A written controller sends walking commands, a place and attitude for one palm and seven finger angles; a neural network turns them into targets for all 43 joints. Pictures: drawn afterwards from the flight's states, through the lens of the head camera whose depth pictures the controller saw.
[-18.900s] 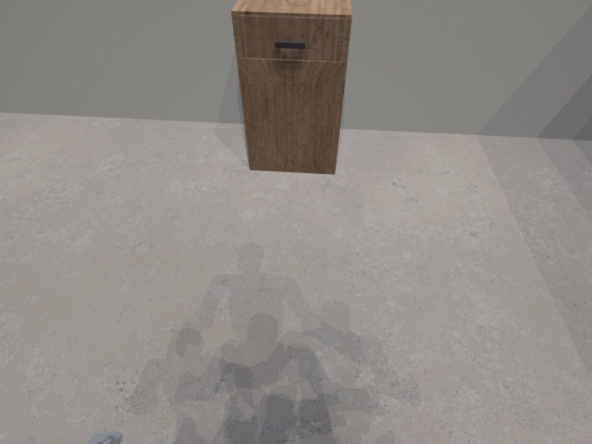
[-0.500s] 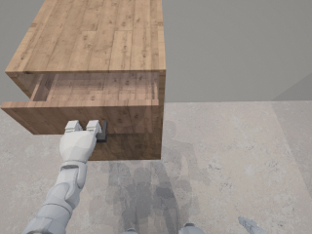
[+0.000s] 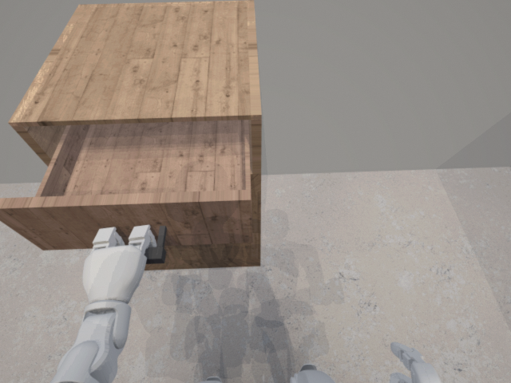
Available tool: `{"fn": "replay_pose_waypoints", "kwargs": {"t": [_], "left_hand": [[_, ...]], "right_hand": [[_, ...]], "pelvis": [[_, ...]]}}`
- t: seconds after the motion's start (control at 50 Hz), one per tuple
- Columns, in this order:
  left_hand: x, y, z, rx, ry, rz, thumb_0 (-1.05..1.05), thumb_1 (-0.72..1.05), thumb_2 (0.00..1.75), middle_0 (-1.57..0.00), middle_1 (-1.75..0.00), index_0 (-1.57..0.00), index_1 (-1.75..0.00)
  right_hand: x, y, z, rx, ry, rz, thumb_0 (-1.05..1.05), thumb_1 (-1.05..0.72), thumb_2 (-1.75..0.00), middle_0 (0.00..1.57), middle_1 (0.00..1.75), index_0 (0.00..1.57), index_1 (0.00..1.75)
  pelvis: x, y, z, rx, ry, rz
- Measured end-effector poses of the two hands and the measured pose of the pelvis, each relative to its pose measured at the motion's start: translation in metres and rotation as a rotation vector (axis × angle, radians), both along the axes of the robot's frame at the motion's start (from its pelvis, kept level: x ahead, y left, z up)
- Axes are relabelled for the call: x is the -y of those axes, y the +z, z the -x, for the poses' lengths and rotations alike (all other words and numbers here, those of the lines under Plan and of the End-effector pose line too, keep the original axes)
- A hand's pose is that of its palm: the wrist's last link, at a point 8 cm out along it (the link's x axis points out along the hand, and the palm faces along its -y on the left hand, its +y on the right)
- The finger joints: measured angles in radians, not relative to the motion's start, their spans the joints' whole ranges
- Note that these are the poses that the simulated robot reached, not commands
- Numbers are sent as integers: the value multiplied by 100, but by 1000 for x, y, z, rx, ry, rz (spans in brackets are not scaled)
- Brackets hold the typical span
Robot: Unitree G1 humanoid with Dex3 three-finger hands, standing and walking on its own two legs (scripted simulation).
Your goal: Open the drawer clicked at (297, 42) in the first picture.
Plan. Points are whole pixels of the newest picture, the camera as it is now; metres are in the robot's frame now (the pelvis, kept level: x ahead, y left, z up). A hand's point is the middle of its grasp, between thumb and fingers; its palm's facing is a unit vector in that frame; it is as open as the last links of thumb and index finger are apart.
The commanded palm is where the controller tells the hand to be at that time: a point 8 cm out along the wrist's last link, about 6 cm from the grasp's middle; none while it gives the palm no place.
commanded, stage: pull the drawer open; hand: left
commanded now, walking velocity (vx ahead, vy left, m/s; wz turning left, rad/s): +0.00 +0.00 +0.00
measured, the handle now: (131, 244) +0.34 +0.23 -0.03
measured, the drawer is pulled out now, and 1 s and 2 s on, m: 0.18 0.30 0.30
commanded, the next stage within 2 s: open the thumb to release the handle in 1.38 s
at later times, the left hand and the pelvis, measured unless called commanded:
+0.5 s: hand (124, 310) +0.24 +0.22 -0.05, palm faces -0.04 -0.07 -1.00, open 5.5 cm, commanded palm +0.20 +0.22 +0.00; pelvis +0.00 -0.01 +0.00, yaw +1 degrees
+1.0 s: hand (114, 362) +0.17 +0.22 -0.05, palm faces -0.07 -0.09 -0.99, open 5.6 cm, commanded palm +0.13 +0.22 +0.00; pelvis +0.00 -0.01 -0.02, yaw +1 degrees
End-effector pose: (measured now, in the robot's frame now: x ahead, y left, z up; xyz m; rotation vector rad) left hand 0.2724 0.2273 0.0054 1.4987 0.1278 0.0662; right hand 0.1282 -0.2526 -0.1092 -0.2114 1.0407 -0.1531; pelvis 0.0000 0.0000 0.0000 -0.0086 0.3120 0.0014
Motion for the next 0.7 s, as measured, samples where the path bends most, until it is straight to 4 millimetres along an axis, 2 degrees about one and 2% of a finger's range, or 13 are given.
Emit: {"fn": "replay_pose_waypoints", "kwargs": {"t": [0.14,0.36,0.56,0.7], "left_hand": [[2,-1,22,10,5,-6,2,74,81,-31,-135,-42,-135],[4,0,41,-3,24,-6,2,73,80,-32,-134,-42,-135],[5,1,58,-11,32,1,2,73,79,-31,-134,-42,-135],[7,2,81,-21,40,13,3,73,78,-31,-134,-42,-135]], "right_hand": [[-2,1,-11,32,35,-1,0,-91,-90,20,30,20,29],[-9,3,-30,98,70,-24,0,-91,-90,20,30,20,29],[-7,5,-39,124,86,-31,0,-91,-90,20,30,20,29],[-5,6,-44,135,100,-34,1,-91,-90,20,30,20,29]], "pelvis": [[2,-2,2,11,7,-2],[6,-3,3,25,10,-7],[9,-4,0,22,6,-9],[10,-6,-5,18,1,-10]]}}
